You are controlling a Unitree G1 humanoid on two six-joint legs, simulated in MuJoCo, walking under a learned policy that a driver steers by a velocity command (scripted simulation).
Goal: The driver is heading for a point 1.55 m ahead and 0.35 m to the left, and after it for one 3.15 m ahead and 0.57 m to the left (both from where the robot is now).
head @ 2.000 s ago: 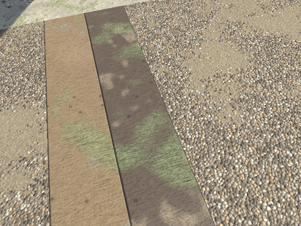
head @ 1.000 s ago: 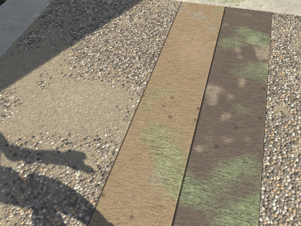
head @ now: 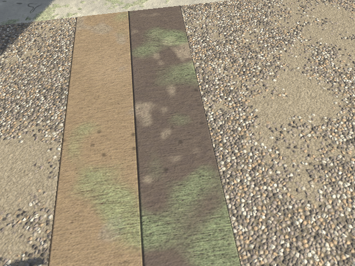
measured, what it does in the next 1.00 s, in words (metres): steps to the left, turning left: left foot, then left foot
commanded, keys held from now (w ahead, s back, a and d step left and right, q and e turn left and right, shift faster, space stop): no key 0.02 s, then q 0.32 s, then w+q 0.46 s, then w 0.04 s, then w+e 0.06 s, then e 0.10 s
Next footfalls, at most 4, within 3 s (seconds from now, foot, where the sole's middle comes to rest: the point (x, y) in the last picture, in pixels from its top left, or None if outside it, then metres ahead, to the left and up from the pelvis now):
0.10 left None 0.05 0.15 -0.78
0.76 left None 0.16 0.25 -0.78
1.24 right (144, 262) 0.48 0.19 -0.78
1.64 left None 0.43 0.43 -0.78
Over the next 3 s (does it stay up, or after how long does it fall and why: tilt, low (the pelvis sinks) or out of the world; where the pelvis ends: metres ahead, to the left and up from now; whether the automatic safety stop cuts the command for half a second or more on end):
stays up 0.57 0.33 -0.03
